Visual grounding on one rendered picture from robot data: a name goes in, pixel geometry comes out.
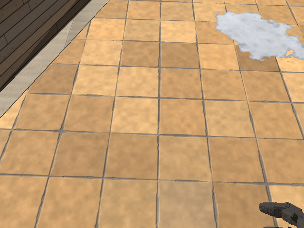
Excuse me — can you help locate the right robot hand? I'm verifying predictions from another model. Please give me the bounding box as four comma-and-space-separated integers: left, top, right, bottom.
258, 201, 304, 228

